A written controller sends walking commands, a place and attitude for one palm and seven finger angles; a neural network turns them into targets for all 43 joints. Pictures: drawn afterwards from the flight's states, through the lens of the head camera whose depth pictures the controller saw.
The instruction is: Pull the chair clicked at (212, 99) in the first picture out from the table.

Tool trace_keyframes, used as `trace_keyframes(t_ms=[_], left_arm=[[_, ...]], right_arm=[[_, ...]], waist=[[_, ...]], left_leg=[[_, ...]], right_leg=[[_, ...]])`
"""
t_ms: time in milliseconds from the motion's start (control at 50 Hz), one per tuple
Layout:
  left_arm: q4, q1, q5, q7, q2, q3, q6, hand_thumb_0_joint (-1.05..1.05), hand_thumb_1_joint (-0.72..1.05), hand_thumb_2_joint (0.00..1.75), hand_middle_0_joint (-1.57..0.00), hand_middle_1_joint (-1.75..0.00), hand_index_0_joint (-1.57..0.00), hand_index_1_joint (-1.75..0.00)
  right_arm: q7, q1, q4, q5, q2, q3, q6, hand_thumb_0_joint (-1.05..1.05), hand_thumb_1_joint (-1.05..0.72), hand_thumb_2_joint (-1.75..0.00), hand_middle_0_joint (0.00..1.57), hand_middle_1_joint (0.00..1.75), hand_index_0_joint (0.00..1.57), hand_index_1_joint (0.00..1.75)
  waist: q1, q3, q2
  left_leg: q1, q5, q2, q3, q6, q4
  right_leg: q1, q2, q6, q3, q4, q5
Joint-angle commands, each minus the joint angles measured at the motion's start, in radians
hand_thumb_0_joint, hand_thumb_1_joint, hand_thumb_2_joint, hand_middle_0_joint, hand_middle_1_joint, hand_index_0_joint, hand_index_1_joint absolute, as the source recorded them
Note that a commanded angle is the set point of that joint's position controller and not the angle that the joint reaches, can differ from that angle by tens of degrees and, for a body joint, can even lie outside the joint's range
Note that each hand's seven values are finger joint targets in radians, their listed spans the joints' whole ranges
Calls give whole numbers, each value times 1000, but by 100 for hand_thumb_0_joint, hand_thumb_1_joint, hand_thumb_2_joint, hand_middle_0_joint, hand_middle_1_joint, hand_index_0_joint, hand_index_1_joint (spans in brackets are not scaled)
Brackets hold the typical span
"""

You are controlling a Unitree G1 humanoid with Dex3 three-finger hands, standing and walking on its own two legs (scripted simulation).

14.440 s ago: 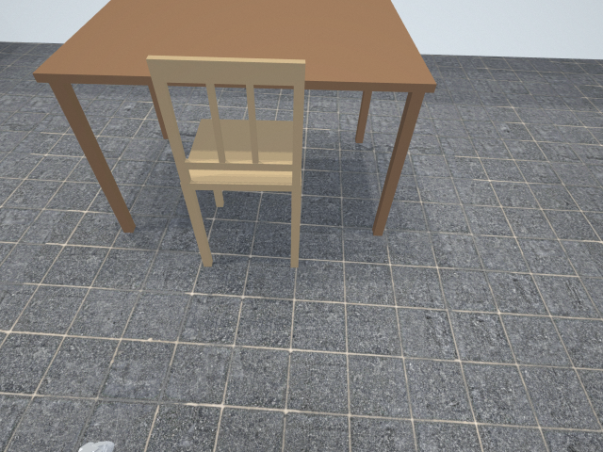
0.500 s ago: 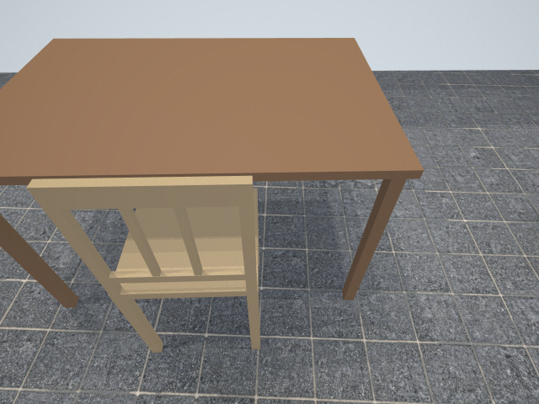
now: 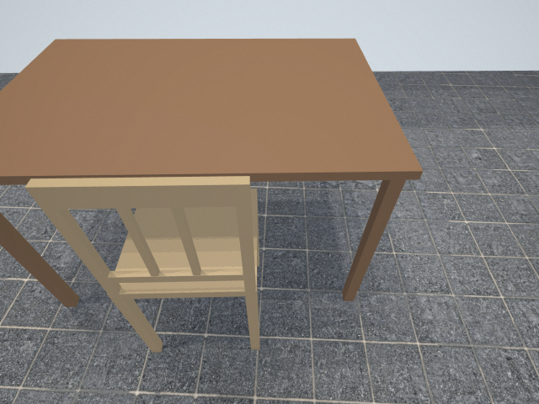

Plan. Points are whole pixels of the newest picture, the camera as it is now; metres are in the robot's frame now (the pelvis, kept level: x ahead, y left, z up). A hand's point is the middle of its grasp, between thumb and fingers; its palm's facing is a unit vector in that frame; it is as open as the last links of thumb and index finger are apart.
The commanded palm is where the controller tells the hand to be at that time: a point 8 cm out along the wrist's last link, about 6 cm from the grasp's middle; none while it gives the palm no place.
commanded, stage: look again from close up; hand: left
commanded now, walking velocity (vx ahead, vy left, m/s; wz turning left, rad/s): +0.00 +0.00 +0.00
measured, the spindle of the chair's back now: (140, 243) +0.44 +0.31 -0.11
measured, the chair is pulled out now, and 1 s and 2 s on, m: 0.00 0.00 0.00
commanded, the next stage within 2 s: shuffle to correct the standing spot in 0.36 s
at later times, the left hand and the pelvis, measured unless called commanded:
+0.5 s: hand out of the picture -0.04 +0.15 -0.17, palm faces +0.06 -0.98 -0.16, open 7.4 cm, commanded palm none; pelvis +0.00 +0.00 +0.00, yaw +0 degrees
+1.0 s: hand out of the picture -0.02 +0.29 -0.19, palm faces +0.11 -0.96 -0.25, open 7.4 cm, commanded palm none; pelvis +0.00 +0.09 -0.01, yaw +3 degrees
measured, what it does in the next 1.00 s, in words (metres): steps on the spot: left foot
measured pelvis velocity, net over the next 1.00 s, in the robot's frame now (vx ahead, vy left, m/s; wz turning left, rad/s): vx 0.00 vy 0.09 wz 0.06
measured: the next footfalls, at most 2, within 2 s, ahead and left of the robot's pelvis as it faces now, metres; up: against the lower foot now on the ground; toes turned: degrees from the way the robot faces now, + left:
left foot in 0.94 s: +0.06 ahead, +0.23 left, +0.00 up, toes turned +6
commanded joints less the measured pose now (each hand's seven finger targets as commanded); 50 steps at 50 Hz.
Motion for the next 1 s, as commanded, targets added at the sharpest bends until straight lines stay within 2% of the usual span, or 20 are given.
trace_keyframes(t_ms=[0, 140, 300, 440, 500, 560, 620, 640, 660, 720, 760, 820, 840, 860, 880, 900, 920, 940, 960, 980], left_arm=[[-12, 110, -5, 9, 87, 14, -12, 0, 90, 90, -20, -30, -20, -30], [-9, 112, -5, 9, 90, 15, -12, 0, 90, 90, -20, -30, -20, -30], [-8, 119, -6, 9, 87, 16, -13, 0, 90, 90, -20, -30, -20, -30], [-7, 117, -7, 8, 84, 14, -11, 0, 90, 90, -20, -30, -20, -30], [-19, 110, -6, 12, 116, 31, -9, 0, 90, 90, -20, -30, -20, -30], [-34, 117, -3, 19, 160, 58, 1, 0, 90, 90, -20, -30, -20, -30], [-49, 129, 9, 22, 177, 79, 2, 0, 90, 90, -20, -30, -20, -30], [-59, 111, 10, 22, 187, 84, 3, 0, 90, 90, -20, -30, -20, -30], [-75, 85, 14, 21, 191, 88, 1, 0, 90, 90, -20, -30, -20, -30], [-101, 37, 17, 17, 210, 97, -1, 0, 90, 90, -20, -30, -20, -30], [-113, 5, 21, 12, 230, 102, 4, 0, 90, 90, -20, -30, -20, -30], [-121, -20, 22, 3, 263, 109, 14, 0, 90, 90, -20, -30, -20, -30], [-126, -44, 21, 0, 258, 105, 18, 0, 90, 90, -20, -30, -20, -30], [-129, -59, 20, -2, 239, 97, 24, 0, 90, 90, -20, -30, -20, -30], [-139, -61, 18, -5, 200, 82, 29, 0, 90, 90, -20, -30, -20, -30], [-155, -44, 12, -10, 146, 67, 32, 0, 90, 90, -20, -30, -20, -30], [-168, -44, 6, -10, 114, 55, 28, 0, 90, 90, -20, -30, -20, -30], [-158, -36, 7, -6, 105, 49, 35, 0, 90, 90, -20, -30, -20, -30], [-131, -12, 11, -7, 105, 47, 40, 0, 90, 90, -20, -30, -20, -30], [-116, -5, 12, -15, 116, 48, 40, 0, 90, 90, -20, -30, -20, -30]], right_arm=[[0, 101, -6, 0, -63, -13, -10, 0, -90, -90, 20, 30, 20, 30], [-1, 101, -6, 2, -62, -12, -10, 0, -90, -90, 20, 30, 20, 30], [-2, 106, -4, 0, -62, -11, -11, 0, -90, -90, 20, 30, 20, 30], [-2, 105, -3, 1, -61, -12, -9, 0, -90, -90, 20, 30, 20, 30], [1, 97, -19, -1, -73, -16, 0, 0, -90, -90, 20, 30, 20, 30], [3, 74, -51, -2, -82, -30, 24, 0, -90, -90, 20, 30, 20, 30], [9, 16, -95, -6, -99, -45, 34, 0, -90, -90, 20, 30, 20, 30], [11, 16, -106, -5, -105, -50, 36, 0, -90, -90, 20, 30, 20, 30], [18, 11, -113, -7, -104, -55, 36, 0, -90, -90, 20, 30, 20, 30], [31, -10, -146, -10, -102, -62, 41, 0, -90, -90, 20, 30, 20, 30], [37, -37, -170, -8, -102, -64, 43, 0, -90, -90, 20, 30, 20, 30], [45, -30, -181, -9, -102, -62, 38, 0, -90, -90, 20, 30, 20, 30], [44, -9, -170, -7, -95, -62, 34, 0, -90, -90, 20, 30, 20, 30], [42, 26, -156, -7, -100, -57, 24, 0, -90, -90, 20, 30, 20, 30], [38, 65, -135, -10, -128, -58, 12, 0, -90, -90, 20, 30, 20, 30], [35, 106, -125, -20, -187, -70, 3, 0, -90, -90, 20, 30, 20, 30], [32, 128, -129, -24, -224, -76, 7, 0, -90, -90, 20, 30, 20, 30], [29, 95, -116, -27, -206, -70, 1, 0, -90, -90, 20, 30, 20, 30], [24, 19, -123, -24, -195, -58, -5, 0, -90, -90, 20, 30, 20, 30], [22, -38, -134, -21, -180, -54, -4, 0, -90, -90, 20, 30, 20, 30]], waist=[[-6, 95, 5], [-3, 94, -20], [-3, 91, 9], [-5, 105, -7], [6, 96, 9], [19, 98, -73], [46, 101, -96], [39, 86, -68], [30, 82, -55], [24, 66, -61], [22, 88, -106], [14, 81, -131], [-3, 88, -139], [-25, 83, -100], [-36, 61, 7], [-44, 36, 180], [-57, 51, 191], [-36, 65, 168], [-4, 50, 220], [6, 67, 181]], left_leg=[[-29, 74, 66, -83, 40, -51], [-36, 79, 67, -78, 40, -53], [-28, 87, 67, -83, 41, -50], [-27, 74, 71, -83, 42, -59], [-92, 59, 49, -76, 33, -20], [-205, -66, 1, -48, 15, 104], [-350, -214, 8, -110, 9, 354], [-365, -232, 12, -129, 8, 412], [-377, -216, 17, -139, 3, 458], [-365, -168, 12, -109, -12, 471], [-304, -154, 17, -90, -13, 393], [-150, -68, -17, -24, -17, 227], [-62, -13, -31, -1, -17, 138], [30, 21, -28, 3, -15, 53], [85, 25, 23, -37, -3, -19], [75, 81, 161, -220, 50, -81], [-46, 111, 241, -305, 115, -163], [-136, 58, 264, -347, 148, -204], [-158, -20, 256, -372, 159, -212], [-186, -60, 233, -341, 154, -212]], right_leg=[[-61, -178, 68, 195, -114, 149], [-43, -177, 77, 186, -112, 191], [-52, -177, 73, 191, -111, 177], [-62, -171, 73, 188, -117, 149], [-25, -216, 61, 205, -96, 153], [16, -326, 24, 299, -139, 115], [42, -443, -111, 406, -157, 149], [42, -471, -152, 406, -147, 152], [28, -462, -161, 381, -131, 166], [-11, -436, -141, 306, -112, 156], [-89, -435, -119, 286, -109, 86], [-175, -391, -62, 224, -83, -11], [-232, -353, -33, 191, -55, -42], [-281, -299, 2, 144, -4, -89], [-291, -228, 38, 89, 104, -131], [-311, -136, 84, 19, 246, -225], [-256, -93, 98, 6, 367, -327], [-209, -96, 88, 37, 423, -358], [-181, -129, 87, 67, 434, -309], [-159, -138, 89, 71, 416, -258]])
